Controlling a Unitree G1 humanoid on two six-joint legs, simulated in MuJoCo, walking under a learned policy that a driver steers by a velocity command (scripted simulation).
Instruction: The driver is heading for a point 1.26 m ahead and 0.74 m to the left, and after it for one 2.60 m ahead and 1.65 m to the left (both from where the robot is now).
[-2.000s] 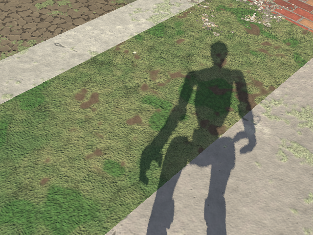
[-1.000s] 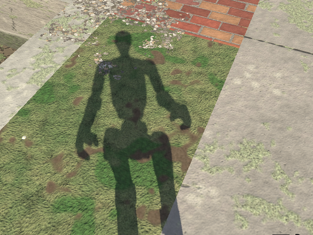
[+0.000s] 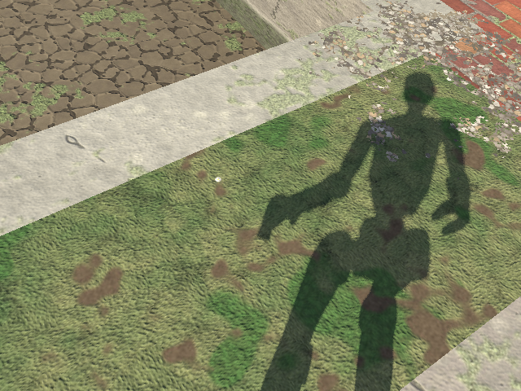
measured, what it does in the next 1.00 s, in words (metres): steps to the left, turning left: right foot, then left foot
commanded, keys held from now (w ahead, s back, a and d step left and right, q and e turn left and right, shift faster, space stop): q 0.54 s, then w+q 0.40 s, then w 0.06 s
